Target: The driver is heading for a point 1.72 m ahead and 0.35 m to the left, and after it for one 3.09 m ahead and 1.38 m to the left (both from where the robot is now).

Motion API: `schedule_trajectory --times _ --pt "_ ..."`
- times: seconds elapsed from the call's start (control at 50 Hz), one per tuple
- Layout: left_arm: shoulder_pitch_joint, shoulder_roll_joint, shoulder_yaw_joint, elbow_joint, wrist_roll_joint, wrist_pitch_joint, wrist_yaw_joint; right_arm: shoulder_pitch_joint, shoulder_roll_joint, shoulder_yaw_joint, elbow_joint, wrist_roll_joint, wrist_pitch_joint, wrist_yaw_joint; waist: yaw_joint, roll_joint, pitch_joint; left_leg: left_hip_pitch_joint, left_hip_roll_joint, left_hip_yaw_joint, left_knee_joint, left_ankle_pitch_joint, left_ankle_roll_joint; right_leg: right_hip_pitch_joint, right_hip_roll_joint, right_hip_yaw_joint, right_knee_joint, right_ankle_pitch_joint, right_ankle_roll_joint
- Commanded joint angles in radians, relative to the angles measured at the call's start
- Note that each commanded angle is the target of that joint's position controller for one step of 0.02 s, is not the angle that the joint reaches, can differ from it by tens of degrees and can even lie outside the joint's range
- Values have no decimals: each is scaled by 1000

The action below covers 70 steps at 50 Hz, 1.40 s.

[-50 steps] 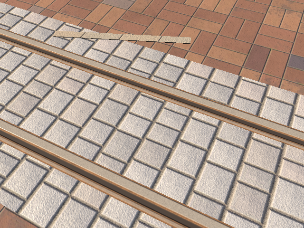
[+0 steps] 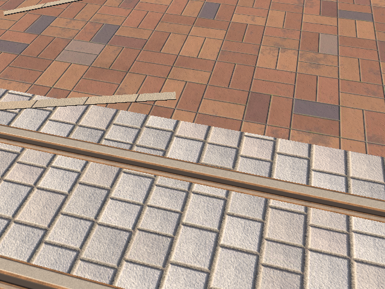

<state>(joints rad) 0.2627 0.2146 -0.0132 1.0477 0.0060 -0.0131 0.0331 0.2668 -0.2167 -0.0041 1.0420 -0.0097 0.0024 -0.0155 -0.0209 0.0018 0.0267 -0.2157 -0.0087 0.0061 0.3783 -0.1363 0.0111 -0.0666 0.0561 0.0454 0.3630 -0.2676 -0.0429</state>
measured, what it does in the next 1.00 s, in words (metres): stands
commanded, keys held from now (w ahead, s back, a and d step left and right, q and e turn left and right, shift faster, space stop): no key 1.00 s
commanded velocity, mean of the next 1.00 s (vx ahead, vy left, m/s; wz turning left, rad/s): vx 0.00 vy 0.00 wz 0.00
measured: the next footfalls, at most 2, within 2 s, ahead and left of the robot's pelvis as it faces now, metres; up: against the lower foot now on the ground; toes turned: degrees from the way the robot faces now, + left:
left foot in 1.82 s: +0.19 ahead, +0.12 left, +0.00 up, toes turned +4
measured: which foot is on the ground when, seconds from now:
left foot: down 0.00-1.00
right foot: down 0.00-1.00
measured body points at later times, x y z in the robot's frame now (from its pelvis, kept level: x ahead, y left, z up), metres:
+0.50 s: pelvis +0.02 +0.00 +0.00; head +0.02 +0.00 +0.45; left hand +0.00 +0.22 -0.16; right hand +0.02 -0.23 -0.16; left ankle +0.04 +0.11 -0.74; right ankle -0.05 -0.10 -0.74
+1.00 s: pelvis +0.02 -0.01 +0.00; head +0.03 -0.01 +0.45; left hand -0.02 +0.21 -0.16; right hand +0.00 -0.23 -0.17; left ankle +0.04 +0.11 -0.74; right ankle -0.05 -0.10 -0.74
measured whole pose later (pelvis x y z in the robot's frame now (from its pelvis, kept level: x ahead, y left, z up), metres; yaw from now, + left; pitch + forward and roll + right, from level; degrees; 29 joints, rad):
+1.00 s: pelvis +0.02 -0.01 +0.00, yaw +0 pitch -1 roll +0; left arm 0.35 0.13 -0.02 1.15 0.01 -0.02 0.05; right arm 0.28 -0.15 0.00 1.18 -0.01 0.01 -0.04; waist -0.01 0.00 0.03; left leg -0.20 -0.01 0.00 0.41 -0.19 0.00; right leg -0.04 0.05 0.04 0.37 -0.31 -0.05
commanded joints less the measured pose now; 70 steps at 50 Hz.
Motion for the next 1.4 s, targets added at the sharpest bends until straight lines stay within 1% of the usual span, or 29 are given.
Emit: schedule_trajectory --times 0.02,0.24,0.54,0.96,1.4 --pt "46 90 13 -2 0 -7 6 30 -91 -14 -4 1 -6 -7 3 1 15 84 98 -102 -31 97 26 -110 -128 98 -77 152 -29" --pt "92 61 2 55 1 -6 14 35 -64 -8 57 2 0 -15 5 -6 30 86 97 -98 -16 122 30 -102 -129 88 -66 192 -24" --pt "134 25 0 89 2 -6 19 48 -33 -4 102 2 3 -23 9 -6 45 77 94 -95 -10 113 28 -97 -130 82 -62 196 -23" --pt "178 -8 1 101 3 -10 22 81 -4 -1 128 3 4 -27 9 -9 61 67 93 -92 -4 99 23 -100 -132 79 -64 201 -24" --pt "210 -26 3 98 3 -14 22 103 14 0 135 4 3 -30 11 -11 67 64 94 -86 6 106 17 -94 -134 75 -62 234 -25"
